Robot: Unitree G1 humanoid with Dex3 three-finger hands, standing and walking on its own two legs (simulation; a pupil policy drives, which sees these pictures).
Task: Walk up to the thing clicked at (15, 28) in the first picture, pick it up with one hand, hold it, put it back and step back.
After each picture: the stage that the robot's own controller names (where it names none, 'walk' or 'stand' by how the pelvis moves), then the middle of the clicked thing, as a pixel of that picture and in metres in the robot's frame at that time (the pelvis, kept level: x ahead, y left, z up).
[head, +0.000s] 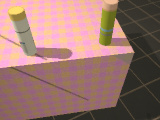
stand; (23, 33) +0.67 +0.30 +0.00
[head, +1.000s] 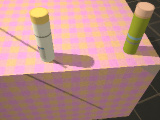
walk; (43, 37) +0.59 +0.17 +0.02
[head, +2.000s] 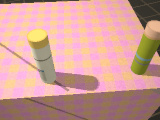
stand; (43, 59) +0.48 +0.18 +0.01
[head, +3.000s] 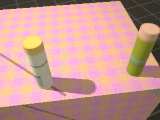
stand; (39, 65) +0.46 +0.18 +0.00
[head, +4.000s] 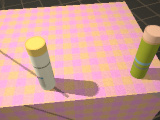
stand; (42, 66) +0.46 +0.18 +0.00
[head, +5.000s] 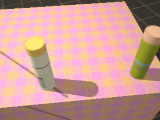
stand; (41, 66) +0.45 +0.18 +0.00
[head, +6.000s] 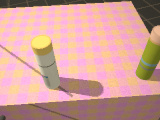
rise first; (47, 65) +0.46 +0.16 +0.00
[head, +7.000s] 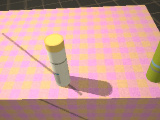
go down; (59, 62) +0.47 +0.15 +0.00
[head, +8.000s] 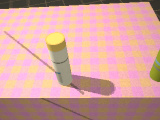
go down; (60, 61) +0.47 +0.14 +0.00
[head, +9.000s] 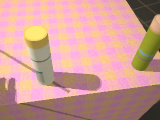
go down; (41, 59) +0.46 +0.13 +0.03
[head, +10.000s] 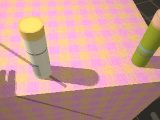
close in; (37, 52) +0.47 +0.13 +0.04
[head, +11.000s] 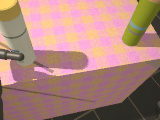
close; (16, 35) +0.49 +0.15 +0.07
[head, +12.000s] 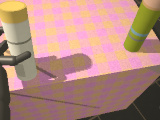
lift; (20, 45) +0.46 +0.15 +0.07
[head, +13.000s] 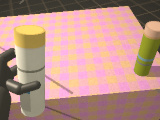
lift; (31, 74) +0.31 +0.15 +0.17
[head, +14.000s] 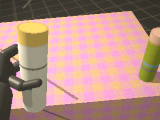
hold; (34, 71) +0.31 +0.14 +0.18
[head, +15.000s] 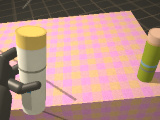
hold; (33, 74) +0.31 +0.15 +0.17
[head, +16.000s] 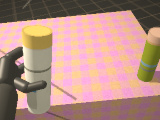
crouch; (38, 73) +0.31 +0.13 +0.17
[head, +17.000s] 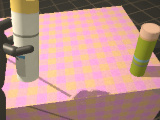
crouch; (26, 42) +0.41 +0.15 +0.19
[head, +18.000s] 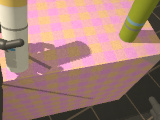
lower; (15, 33) +0.49 +0.14 +0.08
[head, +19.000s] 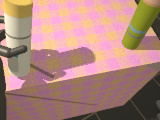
lower; (18, 40) +0.48 +0.14 +0.07
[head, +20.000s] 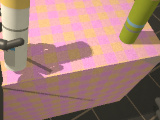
lower; (15, 33) +0.49 +0.14 +0.08
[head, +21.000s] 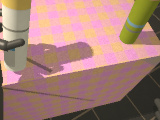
lower; (16, 33) +0.49 +0.14 +0.08
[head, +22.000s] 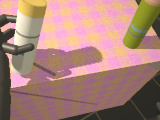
loosen; (26, 39) +0.48 +0.13 +0.07
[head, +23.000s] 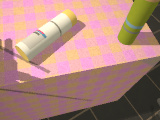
withdraw; (48, 33) +0.56 +0.04 -0.02
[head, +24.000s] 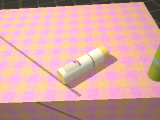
sink last; (84, 63) +0.53 +0.03 -0.06
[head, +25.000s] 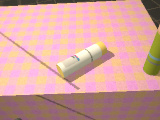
stand; (82, 58) +0.56 +0.04 -0.06
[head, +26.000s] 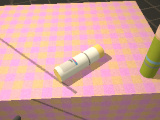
stand; (80, 62) +0.54 +0.03 -0.08
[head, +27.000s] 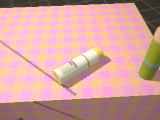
stand; (79, 64) +0.54 +0.04 -0.09
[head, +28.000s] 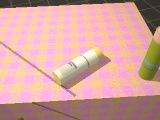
stand; (79, 65) +0.53 +0.04 -0.09
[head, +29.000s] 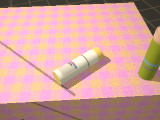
stand; (79, 64) +0.53 +0.04 -0.09
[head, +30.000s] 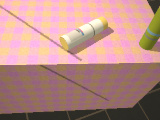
walk; (84, 32) +0.65 -0.03 -0.08
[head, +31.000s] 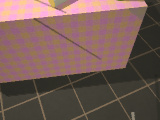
walk; out of the picture +0.98 +0.09 -0.06
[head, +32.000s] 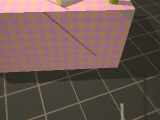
stand; out of the picture +1.20 +0.07 -0.08
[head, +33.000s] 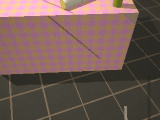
stand; out of the picture +1.19 +0.04 -0.09
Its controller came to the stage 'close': yes
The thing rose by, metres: 0.20
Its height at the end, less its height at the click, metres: -0.09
